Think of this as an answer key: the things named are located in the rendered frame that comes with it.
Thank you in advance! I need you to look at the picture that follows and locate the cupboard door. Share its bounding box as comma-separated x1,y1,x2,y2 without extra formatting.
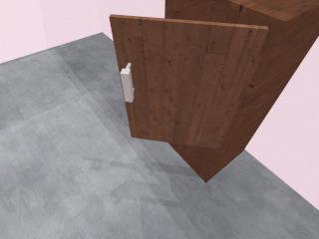
109,14,269,149

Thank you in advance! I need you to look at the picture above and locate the handle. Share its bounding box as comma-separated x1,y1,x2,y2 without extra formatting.
120,63,135,103

